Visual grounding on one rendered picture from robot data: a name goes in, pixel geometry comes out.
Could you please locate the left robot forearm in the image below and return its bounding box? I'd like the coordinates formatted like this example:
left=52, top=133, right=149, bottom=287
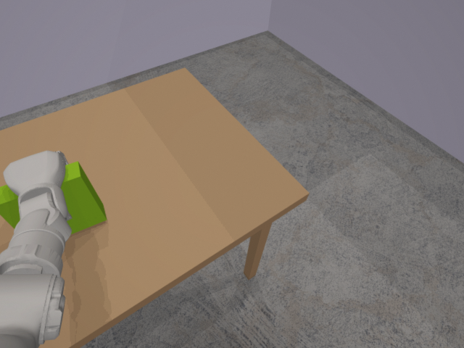
left=0, top=183, right=72, bottom=277

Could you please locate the left robot upper arm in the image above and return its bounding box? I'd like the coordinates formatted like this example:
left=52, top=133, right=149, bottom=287
left=0, top=274, right=65, bottom=348

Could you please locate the table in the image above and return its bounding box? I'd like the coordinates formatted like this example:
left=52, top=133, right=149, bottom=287
left=0, top=68, right=309, bottom=348

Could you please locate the left robot hand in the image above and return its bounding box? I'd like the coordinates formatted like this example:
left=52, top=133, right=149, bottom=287
left=3, top=150, right=72, bottom=220

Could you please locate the sponge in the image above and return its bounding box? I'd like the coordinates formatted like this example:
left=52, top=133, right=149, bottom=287
left=0, top=161, right=107, bottom=234

